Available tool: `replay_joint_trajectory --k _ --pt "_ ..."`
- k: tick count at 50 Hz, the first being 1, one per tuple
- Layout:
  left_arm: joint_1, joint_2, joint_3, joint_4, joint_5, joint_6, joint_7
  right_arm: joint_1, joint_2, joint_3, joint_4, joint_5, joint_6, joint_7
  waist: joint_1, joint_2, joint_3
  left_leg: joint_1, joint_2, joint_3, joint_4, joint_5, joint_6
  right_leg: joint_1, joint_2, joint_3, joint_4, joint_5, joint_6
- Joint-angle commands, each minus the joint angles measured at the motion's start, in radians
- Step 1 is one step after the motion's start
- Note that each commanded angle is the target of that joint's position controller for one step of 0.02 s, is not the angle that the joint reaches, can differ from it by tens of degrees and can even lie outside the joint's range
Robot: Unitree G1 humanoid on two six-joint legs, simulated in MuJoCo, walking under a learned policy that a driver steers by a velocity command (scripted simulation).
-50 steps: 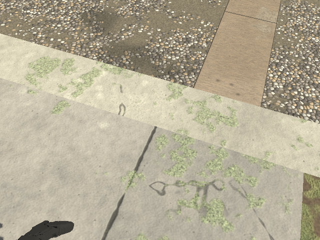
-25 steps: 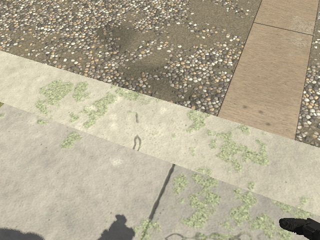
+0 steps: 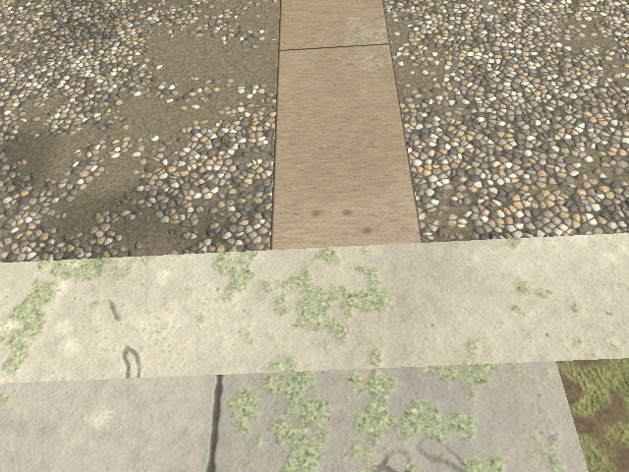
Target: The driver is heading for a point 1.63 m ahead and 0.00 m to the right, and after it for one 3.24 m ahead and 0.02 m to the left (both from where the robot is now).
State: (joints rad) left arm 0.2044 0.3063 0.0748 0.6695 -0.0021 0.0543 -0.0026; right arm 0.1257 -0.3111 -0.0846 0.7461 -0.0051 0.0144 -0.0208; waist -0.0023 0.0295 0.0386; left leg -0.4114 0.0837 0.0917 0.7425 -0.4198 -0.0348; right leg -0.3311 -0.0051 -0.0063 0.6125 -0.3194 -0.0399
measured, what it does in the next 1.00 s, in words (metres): walks ahead: left foot, then right foot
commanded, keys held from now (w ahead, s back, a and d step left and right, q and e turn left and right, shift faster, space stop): w+e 0.22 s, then w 0.78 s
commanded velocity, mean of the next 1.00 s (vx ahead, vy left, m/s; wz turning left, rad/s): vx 0.41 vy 0.00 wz -0.26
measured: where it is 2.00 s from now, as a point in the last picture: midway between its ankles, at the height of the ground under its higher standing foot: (389, 264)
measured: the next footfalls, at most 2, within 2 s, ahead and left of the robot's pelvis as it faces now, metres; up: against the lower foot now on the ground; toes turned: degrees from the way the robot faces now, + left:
left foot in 0.42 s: +0.25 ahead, +0.12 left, +0.00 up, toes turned -13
right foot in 0.88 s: +0.52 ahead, -0.19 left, +0.00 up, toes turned -14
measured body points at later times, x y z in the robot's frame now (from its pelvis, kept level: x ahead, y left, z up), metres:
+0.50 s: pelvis +0.17 +0.02 +0.01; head +0.18 +0.03 +0.46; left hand +0.28 +0.29 -0.11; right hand +0.27 -0.28 -0.08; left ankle +0.21 +0.12 -0.73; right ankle +0.03 -0.09 -0.67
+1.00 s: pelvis +0.42 -0.08 +0.00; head +0.46 -0.10 +0.45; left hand +0.66 +0.12 -0.08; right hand +0.39 -0.36 -0.13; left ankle +0.31 +0.09 -0.64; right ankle +0.48 -0.18 -0.73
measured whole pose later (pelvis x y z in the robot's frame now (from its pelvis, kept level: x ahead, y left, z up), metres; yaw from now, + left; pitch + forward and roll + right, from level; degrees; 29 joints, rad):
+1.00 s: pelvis +0.42 -0.08 +0.00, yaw -13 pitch +2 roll +0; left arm 0.14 0.28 0.04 0.65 0.00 -0.08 -0.03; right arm 0.34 -0.30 -0.03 0.86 0.02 -0.07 0.01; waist -0.04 0.01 0.05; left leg -0.30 0.02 -0.04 1.13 -0.43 0.03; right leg -0.41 0.03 -0.04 0.53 -0.15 -0.06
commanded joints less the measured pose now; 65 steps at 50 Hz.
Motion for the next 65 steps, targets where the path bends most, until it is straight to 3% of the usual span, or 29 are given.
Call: replay_joint_trajectory --k 1,3,5,10,16,18,20,21,22,23,24,26,28,32,35,38,41,42,44,45,46,47,48,49,50,51,55,61,65 --pt "0.123 0.213 0.056 -0.044 0.015 -0.056 0.005 -0.129 -0.116 -0.032 -0.129 0.015 -0.036 0.007 0.069 -0.214 -0.071 -0.399 -0.041 -0.165 0.311 -0.083 0.029 0.264 -0.313 0.556 -0.408 -0.266 -0.252" --pt "0.06 0.163 0.037 -0.05 -0.01 -0.07 0.016 -0.089 -0.135 -0.045 -0.09 0.005 -0.049 0.006 0.034 -0.191 -0.033 -0.399 -0.022 -0.167 0.263 0.068 0.029 0.251 -0.262 0.487 -0.424 -0.287 -0.186" --pt "0.072 0.146 0.027 -0.051 -0.003 -0.076 0.027 -0.08 -0.111 -0.042 -0.077 0.002 -0.069 0.016 0.022 -0.18 -0.043 -0.336 -0.042 -0.153 0.212 0.186 0.017 0.238 -0.213 0.427 -0.436 -0.195 -0.167" --pt "0.125 0.171 0.038 -0.038 -0.011 -0.091 0.036 -0.134 -0.064 -0.023 -0.075 0.01 -0.101 0.033 0.047 -0.175 -0.031 -0.215 -0.082 -0.147 -0.06 0.318 -0.017 0.214 -0.162 0.345 -0.418 -0.027 -0.161" --pt "0.18 0.169 0.037 -0.009 -0.018 -0.09 0.022 -0.169 -0.073 -0.006 -0.086 0.025 -0.126 0.058 0.081 -0.18 -0.01 -0.063 -0.08 -0.135 -0.224 0.296 -0.005 0.173 -0.191 0.392 -0.373 -0.034 -0.17" --pt "0.174 0.16 0.033 -0.004 -0.016 -0.087 0.016 -0.134 -0.09 -0.009 -0.078 0.028 -0.136 0.06 0.059 -0.188 -0.009 0.006 -0.081 -0.121 -0.269 0.275 0.024 0.175 -0.195 0.412 -0.339 -0.002 -0.161" --pt "0.167 0.12 0.018 -0.002 -0.014 -0.084 0.015 -0.025 -0.107 -0.018 -0.043 0.018 -0.142 0.053 0.001 -0.179 -0.046 0.179 -0.08 -0.109 -0.324 0.282 0.062 0.139 -0.146 0.391 -0.249 0.062 -0.126" --pt "0.148 0.077 0.002 -0.013 -0.006 -0.088 0.016 0.092 -0.141 -0.028 -0.023 0.007 -0.146 0.045 -0.056 -0.13 -0.117 0.35 0.007 -0.201 -0.323 0.253 0.108 0.063 -0.093 0.329 -0.08 0.104 -0.088" --pt "0.181 0.023 -0.015 -0.05 -0.014 -0.102 0.019 0.201 -0.252 -0.055 0.003 -0.006 -0.142 0.042 -0.06 0.134 -0.206 0.609 0.188 -0.511 -0.383 0.119 0.229 -0.201 0.04 0.167 0.234 -0.01 -0.016" --pt "0.164 0.078 -0.006 -0.064 -0.025 -0.115 0.028 0.281 -0.233 -0.057 0.035 0.007 -0.136 0.054 -0.092 0.248 -0.196 0.659 0.295 -0.8 -0.493 -0.102 0.315 -0.408 0.068 0.153 0.471 -0.259 0.018" --pt "0.13 0.138 0.012 -0.054 -0.039 -0.122 0.025 0.251 -0.163 -0.033 0.035 0.019 -0.135 0.056 -0.085 0.148 -0.087 0.596 0.285 -0.749 -0.503 -0.171 0.3 -0.496 0.022 0.195 0.566 -0.212 0.007" --pt "0.07 0.119 0.008 -0.053 -0.023 -0.128 0.014 0.177 -0.099 -0.009 0.019 0.01 -0.125 0.049 -0.054 0.08 -0.007 0.484 0.202 -0.557 -0.527 -0.035 0.261 -0.508 -0.047 0.132 0.552 -0.063 0.003" --pt "0.045 0.092 0.006 -0.055 -0.011 -0.132 0.003 0.143 -0.074 0.004 0.014 0.0 -0.12 0.043 -0.029 0.086 0.009 0.389 0.152 -0.446 -0.563 0.136 0.245 -0.441 -0.09 0.106 0.479 0.026 0.014" --pt "-0.03 0.036 -0.015 -0.087 -0.002 -0.133 -0.005 0.162 -0.109 0.0 0.032 0.016 -0.119 0.032 -0.034 0.061 0.013 0.338 0.118 -0.296 -0.599 0.414 0.255 -0.411 -0.097 0.045 0.289 0.146 0.055" --pt "-0.127 0.003 -0.03 -0.111 -0.006 -0.144 -0.016 0.197 -0.13 -0.001 0.051 0.024 -0.11 0.026 -0.066 0.055 0.018 0.302 0.084 -0.204 -0.6 0.486 0.229 -0.313 -0.068 0.007 0.074 0.307 0.057" --pt "-0.202 0.014 -0.027 -0.132 -0.018 -0.149 -0.031 0.26 -0.144 -0.001 0.079 0.032 -0.101 0.024 -0.086 0.053 0.033 0.334 0.118 -0.204 -0.6 0.491 0.221 -0.255 -0.042 0.0 -0.032 0.381 0.042" --pt "-0.212 0.044 -0.015 -0.144 -0.018 -0.151 -0.043 0.275 -0.157 -0.006 0.097 0.035 -0.085 0.019 -0.055 0.056 0.027 0.439 0.161 -0.201 -0.537 0.621 0.194 -0.228 -0.027 0.008 -0.09 0.314 -0.001" --pt "-0.174 0.065 -0.005 -0.137 -0.016 -0.15 -0.042 0.27 -0.17 -0.009 0.097 0.034 -0.08 0.017 -0.025 0.065 -0.004 0.463 0.16 -0.19 -0.478 0.768 0.183 -0.162 -0.006 -0.007 -0.095 0.277 -0.02" --pt "0.068 0.132 0.033 -0.071 -0.011 -0.142 -0.028 0.256 -0.162 -0.003 0.089 0.026 -0.069 0.011 0.11 0.054 -0.164 0.384 0.096 -0.127 -0.171 0.966 0.139 0.201 0.019 -0.036 -0.113 0.288 -0.077" --pt "0.248 0.205 0.051 -0.041 0.0 -0.132 -0.014 0.269 -0.103 0.022 0.061 -0.006 -0.071 0.009 0.164 -0.076 -0.322 0.165 0.037 -0.094 0.157 0.63 0.107 0.517 -0.186 0.19 -0.065 0.305 -0.139" --pt "0.254 0.255 0.053 -0.025 0.002 -0.134 -0.025 0.414 0.015 0.057 0.055 0.006 -0.09 0.02 0.069 -0.349 -0.458 -0.176 -0.14 -0.147 0.473 -0.133 0.061 0.771 -0.396 0.687 -0.202 0.039 -0.293" --pt "0.245 0.149 0.029 -0.032 -0.006 -0.133 -0.025 0.325 -0.105 0.031 0.063 0.029 -0.107 0.029 0.116 -0.228 -0.391 -0.282 -0.089 -0.235 0.559 -0.149 0.073 0.718 -0.362 0.724 -0.284 -0.082 -0.252" --pt "0.172 0.126 0.017 -0.033 -0.008 -0.134 -0.022 0.219 -0.141 0.019 0.026 0.049 -0.117 0.034 0.106 -0.176 -0.23 -0.336 -0.044 -0.2 0.555 -0.059 0.081 0.582 -0.33 0.57 -0.307 -0.028 -0.218" --pt "0.111 0.12 0.013 -0.036 -0.003 -0.135 -0.023 0.166 -0.126 0.024 0.016 0.041 -0.122 0.03 0.077 -0.087 -0.146 -0.308 -0.001 -0.174 0.51 0.029 0.077 0.438 -0.292 0.466 -0.329 0.106 -0.205" --pt "0.067 0.103 0.009 -0.036 0.006 -0.137 -0.027 0.148 -0.118 0.02 0.013 0.024 -0.12 0.029 0.045 -0.067 -0.094 -0.275 0.025 -0.168 0.46 0.078 0.068 0.329 -0.259 0.388 -0.356 0.214 -0.204" --pt "0.044 0.087 0.004 -0.036 0.015 -0.143 -0.027 0.173 -0.106 0.019 0.018 0.022 -0.112 0.031 0.01 -0.092 -0.089 -0.214 0.048 -0.177 0.434 0.114 0.063 0.26 -0.236 0.341 -0.385 0.266 -0.202" --pt "0.033 0.097 0.01 0.002 0.001 -0.166 -0.025 0.158 -0.053 0.03 0.018 0.015 -0.075 0.025 -0.023 -0.096 -0.036 -0.211 0.068 -0.16 0.31 0.196 0.023 0.152 -0.217 0.211 -0.481 0.319 -0.222" --pt "0.083 0.132 0.019 0.057 0.009 -0.165 -0.007 -0.029 -0.032 0.042 -0.025 0.022 -0.084 0.045 0.047 -0.069 0.022 -0.211 0.03 -0.135 -0.026 0.529 0.025 0.178 -0.184 0.008 -0.521 0.338 -0.158" --pt "0.142 0.147 0.026 0.104 -0.003 -0.149 -0.003 -0.129 -0.033 0.044 -0.078 0.028 -0.086 0.064 0.085 -0.057 0.049 -0.257 0.006 -0.128 -0.132 0.522 0.055 0.326 -0.233 -0.039 -0.494 0.349 -0.14"
Velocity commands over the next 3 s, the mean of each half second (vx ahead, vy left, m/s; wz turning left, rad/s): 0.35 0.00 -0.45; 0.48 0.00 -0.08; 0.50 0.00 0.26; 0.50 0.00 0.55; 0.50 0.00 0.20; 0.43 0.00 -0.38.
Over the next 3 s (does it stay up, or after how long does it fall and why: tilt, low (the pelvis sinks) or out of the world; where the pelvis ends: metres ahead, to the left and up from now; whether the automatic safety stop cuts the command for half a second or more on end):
stays up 1.51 0.04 -0.01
